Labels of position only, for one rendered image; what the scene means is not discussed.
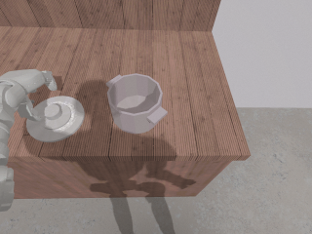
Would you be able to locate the left robot forearm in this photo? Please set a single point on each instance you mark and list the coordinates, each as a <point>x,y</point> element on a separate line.
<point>12,95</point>

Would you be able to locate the table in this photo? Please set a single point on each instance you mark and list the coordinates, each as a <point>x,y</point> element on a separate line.
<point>86,43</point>

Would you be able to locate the left robot hand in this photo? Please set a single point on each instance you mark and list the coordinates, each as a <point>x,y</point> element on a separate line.
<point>31,80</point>

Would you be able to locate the pot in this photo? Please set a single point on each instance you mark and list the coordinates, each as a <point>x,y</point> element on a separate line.
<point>135,102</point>

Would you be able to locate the lid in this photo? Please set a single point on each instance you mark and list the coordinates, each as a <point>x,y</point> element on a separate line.
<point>70,120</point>

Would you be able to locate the knob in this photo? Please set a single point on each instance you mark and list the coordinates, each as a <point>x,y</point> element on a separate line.
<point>52,112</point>

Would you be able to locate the left robot upper arm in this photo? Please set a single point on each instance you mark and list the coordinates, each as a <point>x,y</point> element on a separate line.
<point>7,185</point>

